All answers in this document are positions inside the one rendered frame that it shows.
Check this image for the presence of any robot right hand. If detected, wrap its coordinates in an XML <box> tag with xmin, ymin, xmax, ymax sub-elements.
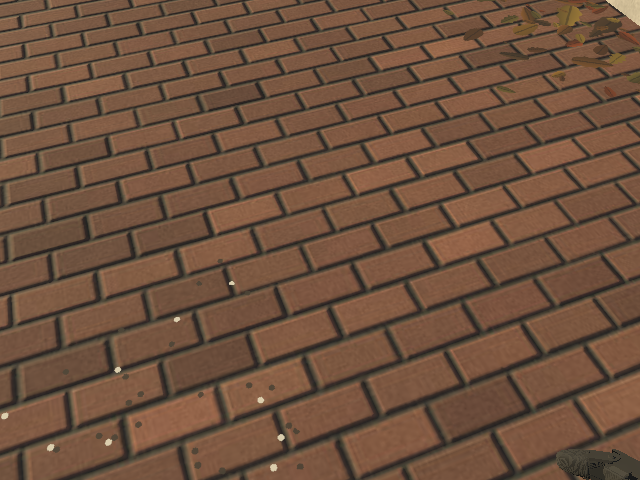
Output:
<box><xmin>556</xmin><ymin>449</ymin><xmax>640</xmax><ymax>480</ymax></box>

